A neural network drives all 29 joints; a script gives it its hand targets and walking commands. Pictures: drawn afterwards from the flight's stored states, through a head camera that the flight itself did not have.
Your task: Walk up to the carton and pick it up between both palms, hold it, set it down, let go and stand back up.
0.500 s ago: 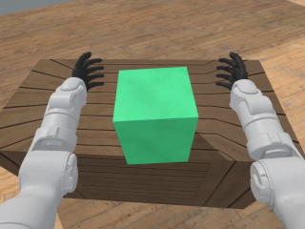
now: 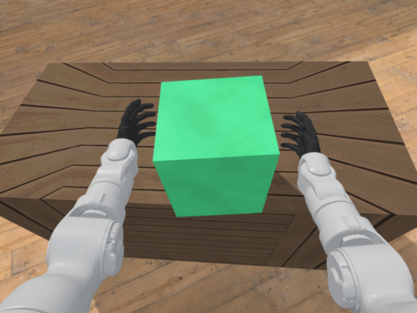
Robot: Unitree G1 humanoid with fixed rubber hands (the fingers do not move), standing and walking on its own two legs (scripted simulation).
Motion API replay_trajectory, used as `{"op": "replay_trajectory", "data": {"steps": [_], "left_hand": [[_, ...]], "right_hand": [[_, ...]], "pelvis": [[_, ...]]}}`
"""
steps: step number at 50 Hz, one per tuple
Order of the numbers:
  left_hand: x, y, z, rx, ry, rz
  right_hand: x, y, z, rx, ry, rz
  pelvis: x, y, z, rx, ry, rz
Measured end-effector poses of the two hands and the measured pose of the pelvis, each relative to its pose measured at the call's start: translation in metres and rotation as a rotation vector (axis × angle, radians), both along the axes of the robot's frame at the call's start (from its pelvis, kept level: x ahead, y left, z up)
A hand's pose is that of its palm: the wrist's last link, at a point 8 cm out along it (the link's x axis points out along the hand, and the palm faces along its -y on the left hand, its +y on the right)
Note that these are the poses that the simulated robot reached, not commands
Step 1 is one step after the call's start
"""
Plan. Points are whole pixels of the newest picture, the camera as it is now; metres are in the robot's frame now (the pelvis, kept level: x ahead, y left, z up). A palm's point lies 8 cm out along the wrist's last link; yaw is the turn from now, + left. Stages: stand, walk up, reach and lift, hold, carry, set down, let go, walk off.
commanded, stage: reach and lift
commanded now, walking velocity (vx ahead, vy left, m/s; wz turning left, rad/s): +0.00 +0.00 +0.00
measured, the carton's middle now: (215, 152) +0.45 +0.01 -0.01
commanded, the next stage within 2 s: none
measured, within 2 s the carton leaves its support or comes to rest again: leaves its support in 1.44 s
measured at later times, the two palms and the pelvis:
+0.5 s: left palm (133, 149) +0.43 +0.18 +0.05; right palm (306, 156) +0.41 -0.18 +0.03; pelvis +0.00 +0.01 +0.00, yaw -1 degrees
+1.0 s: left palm (145, 147) +0.43 +0.15 +0.05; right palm (293, 156) +0.41 -0.15 +0.03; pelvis +0.01 +0.01 +0.00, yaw +1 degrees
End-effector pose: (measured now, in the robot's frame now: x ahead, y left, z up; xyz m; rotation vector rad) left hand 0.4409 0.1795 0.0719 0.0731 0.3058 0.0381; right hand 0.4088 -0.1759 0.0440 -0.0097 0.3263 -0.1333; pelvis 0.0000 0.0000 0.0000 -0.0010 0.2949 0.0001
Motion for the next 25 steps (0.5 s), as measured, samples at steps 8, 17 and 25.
{"op": "replay_trajectory", "data": {"steps": [8, 17, 25], "left_hand": [[0.001, -0.006, -0.016, -0.003, 0.016, -0.049], [0.000, -0.009, -0.021, 0.007, -0.005, -0.045], [-0.007, -0.002, -0.026, -0.006, -0.012, -0.024]], "right_hand": [[0.000, -0.013, -0.003, -0.012, -0.023, -0.037], [-0.003, -0.022, -0.010, 0.007, -0.039, -0.040], [-0.003, 0.000, -0.012, 0.005, -0.052, 0.000]], "pelvis": [[0.008, 0.005, -0.001, -0.008, 0.021, 0.008], [0.007, 0.009, -0.003, -0.008, 0.031, -0.017], [0.003, 0.008, -0.003, -0.007, 0.054, -0.007]]}}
